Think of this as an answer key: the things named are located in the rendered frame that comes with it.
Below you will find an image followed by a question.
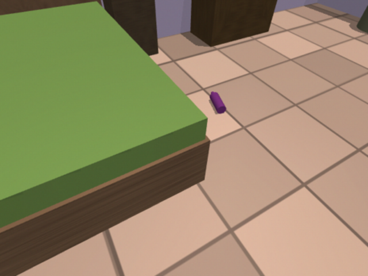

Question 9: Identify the bottle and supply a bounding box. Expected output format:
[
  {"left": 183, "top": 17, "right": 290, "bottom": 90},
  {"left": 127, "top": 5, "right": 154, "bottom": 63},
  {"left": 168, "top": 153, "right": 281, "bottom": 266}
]
[{"left": 210, "top": 91, "right": 226, "bottom": 114}]

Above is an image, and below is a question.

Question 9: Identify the bed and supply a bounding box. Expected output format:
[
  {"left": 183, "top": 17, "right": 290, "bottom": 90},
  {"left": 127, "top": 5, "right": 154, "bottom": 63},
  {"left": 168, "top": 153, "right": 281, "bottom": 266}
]
[{"left": 0, "top": 0, "right": 210, "bottom": 276}]

